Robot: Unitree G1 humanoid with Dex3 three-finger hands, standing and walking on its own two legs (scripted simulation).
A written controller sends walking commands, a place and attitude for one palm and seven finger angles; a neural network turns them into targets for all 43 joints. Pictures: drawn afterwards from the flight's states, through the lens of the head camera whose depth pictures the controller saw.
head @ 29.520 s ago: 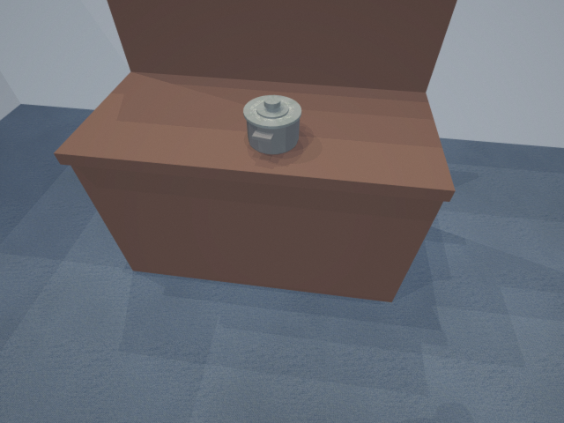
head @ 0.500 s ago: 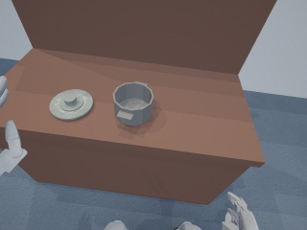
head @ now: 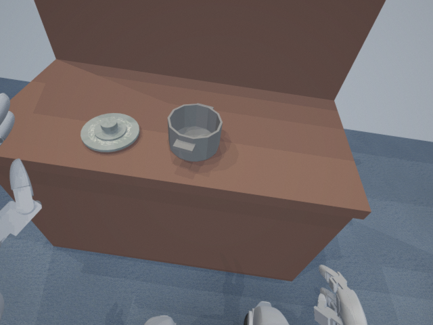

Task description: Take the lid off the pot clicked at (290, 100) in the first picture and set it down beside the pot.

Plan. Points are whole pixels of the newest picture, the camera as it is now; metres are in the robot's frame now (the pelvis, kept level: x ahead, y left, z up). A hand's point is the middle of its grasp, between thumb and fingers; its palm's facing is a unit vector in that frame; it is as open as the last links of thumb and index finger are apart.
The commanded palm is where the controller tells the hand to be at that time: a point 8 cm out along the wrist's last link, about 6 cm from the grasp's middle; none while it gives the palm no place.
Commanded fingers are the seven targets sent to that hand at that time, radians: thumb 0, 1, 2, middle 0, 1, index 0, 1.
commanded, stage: step back with the hand held close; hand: left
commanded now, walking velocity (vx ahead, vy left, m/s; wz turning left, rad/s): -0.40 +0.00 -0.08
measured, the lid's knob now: (109, 124) +0.61 +0.33 -0.04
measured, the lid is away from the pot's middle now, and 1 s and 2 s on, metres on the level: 0.24 0.24 0.24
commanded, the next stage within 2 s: stop stepping back and stand still in 0.18 s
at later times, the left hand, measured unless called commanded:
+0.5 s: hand (4, 308) +0.11 +0.22 +0.19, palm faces +0.19 -0.86 -0.46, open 7.4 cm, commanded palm +0.05 +0.27 +0.22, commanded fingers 0.00 0.90 0.90 -0.20 -0.30 -0.20 -0.30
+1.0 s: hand out of the picture -0.02 +0.26 +0.19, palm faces +0.30 -0.89 -0.36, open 7.5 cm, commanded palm -0.06 +0.30 +0.22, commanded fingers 0.00 0.90 0.90 -0.20 -0.30 -0.20 -0.30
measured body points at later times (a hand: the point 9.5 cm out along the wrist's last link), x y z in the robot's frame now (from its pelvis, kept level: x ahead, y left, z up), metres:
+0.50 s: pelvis -0.11 +0.01 +0.01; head -0.11 +0.05 +0.46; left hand +0.09 +0.27 +0.21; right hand +0.00 -0.27 -0.04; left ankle -0.06 +0.12 -0.70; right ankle -0.08 -0.16 -0.69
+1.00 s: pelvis -0.22 +0.04 +0.01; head -0.25 +0.10 +0.46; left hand -0.04 +0.31 +0.20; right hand -0.08 -0.20 -0.03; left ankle -0.27 +0.12 -0.69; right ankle -0.18 -0.06 -0.66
